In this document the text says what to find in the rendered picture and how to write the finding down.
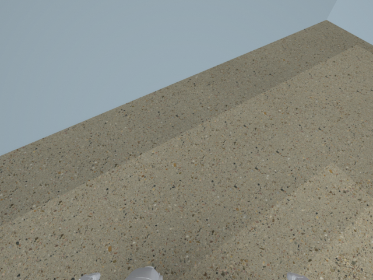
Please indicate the left robot thigh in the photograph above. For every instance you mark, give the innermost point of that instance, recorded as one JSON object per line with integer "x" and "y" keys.
{"x": 145, "y": 273}

